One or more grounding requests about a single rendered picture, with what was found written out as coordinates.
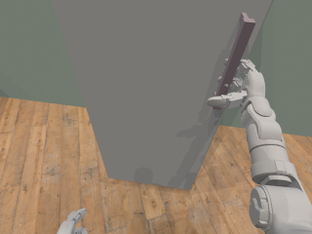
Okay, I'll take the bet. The handle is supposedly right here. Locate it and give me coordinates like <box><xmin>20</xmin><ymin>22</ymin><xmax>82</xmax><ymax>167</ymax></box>
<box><xmin>213</xmin><ymin>13</ymin><xmax>256</xmax><ymax>110</ymax></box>

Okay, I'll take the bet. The left robot hand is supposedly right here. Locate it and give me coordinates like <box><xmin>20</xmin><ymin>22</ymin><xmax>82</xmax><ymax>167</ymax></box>
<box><xmin>57</xmin><ymin>208</ymin><xmax>88</xmax><ymax>234</ymax></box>

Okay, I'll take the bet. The right robot upper arm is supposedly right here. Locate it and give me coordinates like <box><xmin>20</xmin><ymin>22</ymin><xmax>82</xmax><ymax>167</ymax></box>
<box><xmin>249</xmin><ymin>184</ymin><xmax>312</xmax><ymax>234</ymax></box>

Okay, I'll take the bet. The right robot hand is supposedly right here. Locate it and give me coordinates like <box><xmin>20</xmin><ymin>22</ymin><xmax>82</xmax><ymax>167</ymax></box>
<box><xmin>207</xmin><ymin>58</ymin><xmax>265</xmax><ymax>109</ymax></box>

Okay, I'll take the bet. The fridge door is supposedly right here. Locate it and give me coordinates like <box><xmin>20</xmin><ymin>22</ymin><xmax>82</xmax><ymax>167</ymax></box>
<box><xmin>52</xmin><ymin>0</ymin><xmax>272</xmax><ymax>190</ymax></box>

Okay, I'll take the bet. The right robot forearm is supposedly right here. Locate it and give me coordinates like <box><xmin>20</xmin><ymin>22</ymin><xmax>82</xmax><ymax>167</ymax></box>
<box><xmin>241</xmin><ymin>96</ymin><xmax>312</xmax><ymax>210</ymax></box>

